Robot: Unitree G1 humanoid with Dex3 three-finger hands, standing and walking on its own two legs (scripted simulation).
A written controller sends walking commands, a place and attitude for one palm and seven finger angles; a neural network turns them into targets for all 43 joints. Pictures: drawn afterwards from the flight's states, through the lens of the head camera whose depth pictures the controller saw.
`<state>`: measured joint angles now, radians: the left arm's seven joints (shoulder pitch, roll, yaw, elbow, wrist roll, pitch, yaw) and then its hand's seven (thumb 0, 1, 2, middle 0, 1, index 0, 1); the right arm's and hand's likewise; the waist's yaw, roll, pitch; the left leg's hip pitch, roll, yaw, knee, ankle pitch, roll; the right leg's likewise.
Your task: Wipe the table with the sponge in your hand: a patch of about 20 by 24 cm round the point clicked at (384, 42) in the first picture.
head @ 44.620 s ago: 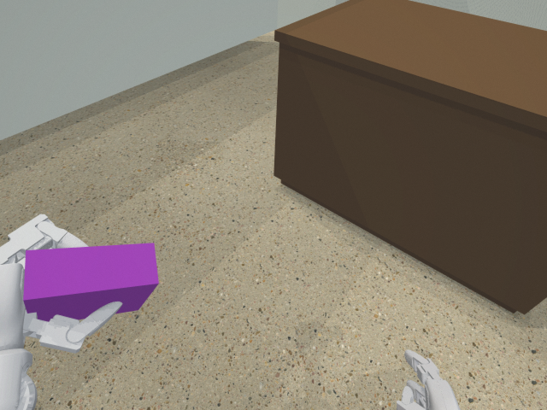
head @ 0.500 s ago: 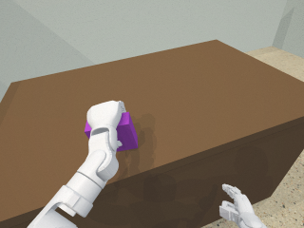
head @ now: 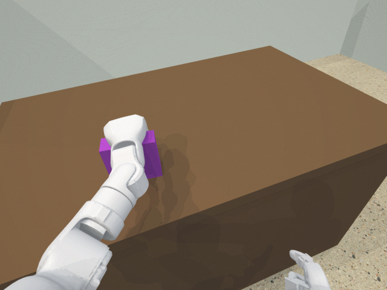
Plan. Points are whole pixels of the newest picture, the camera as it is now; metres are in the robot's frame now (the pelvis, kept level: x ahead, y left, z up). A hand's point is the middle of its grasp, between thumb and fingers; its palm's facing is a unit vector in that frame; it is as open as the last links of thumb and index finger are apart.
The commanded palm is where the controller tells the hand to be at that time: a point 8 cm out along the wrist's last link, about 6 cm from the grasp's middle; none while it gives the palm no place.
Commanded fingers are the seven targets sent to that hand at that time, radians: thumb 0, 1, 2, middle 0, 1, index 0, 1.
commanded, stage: wipe forward along the third lane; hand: left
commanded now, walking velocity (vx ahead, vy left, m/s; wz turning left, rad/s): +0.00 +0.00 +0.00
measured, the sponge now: (134, 163) +0.38 +0.18 +0.08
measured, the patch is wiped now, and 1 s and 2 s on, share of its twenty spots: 0.75 1.00 1.00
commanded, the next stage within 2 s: wipe back along the third lane in 0.68 s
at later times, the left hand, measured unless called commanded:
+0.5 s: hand (127, 135) +0.44 +0.20 +0.13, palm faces -0.04 -0.05 -1.00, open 9.3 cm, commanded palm +0.42 +0.21 +0.16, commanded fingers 0.00 0.10 1.30 -1.20 -1.60 -1.20 -1.60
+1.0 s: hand (126, 130) +0.46 +0.21 +0.12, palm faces +0.01 -0.03 -1.00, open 9.3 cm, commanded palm +0.42 +0.20 +0.16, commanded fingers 0.00 0.10 1.30 -1.20 -1.60 -1.20 -1.60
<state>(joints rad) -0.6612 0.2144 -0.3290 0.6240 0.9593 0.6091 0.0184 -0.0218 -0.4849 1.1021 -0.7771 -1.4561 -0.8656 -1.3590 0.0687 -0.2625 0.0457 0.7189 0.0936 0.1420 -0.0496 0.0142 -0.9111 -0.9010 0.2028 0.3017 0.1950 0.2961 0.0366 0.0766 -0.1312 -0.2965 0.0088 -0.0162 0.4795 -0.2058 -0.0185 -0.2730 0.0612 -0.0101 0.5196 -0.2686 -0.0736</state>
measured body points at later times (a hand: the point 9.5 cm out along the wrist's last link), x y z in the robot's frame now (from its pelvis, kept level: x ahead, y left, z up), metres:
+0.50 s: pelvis +0.01 +0.01 +0.00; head +0.00 -0.02 +0.45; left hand +0.44 +0.20 +0.18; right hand +0.15 -0.24 -0.12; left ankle +0.03 +0.14 -0.74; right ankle +0.00 -0.07 -0.74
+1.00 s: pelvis +0.02 +0.04 +0.00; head +0.01 +0.01 +0.45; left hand +0.46 +0.21 +0.18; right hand +0.14 -0.22 -0.13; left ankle +0.03 +0.14 -0.74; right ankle +0.00 -0.07 -0.74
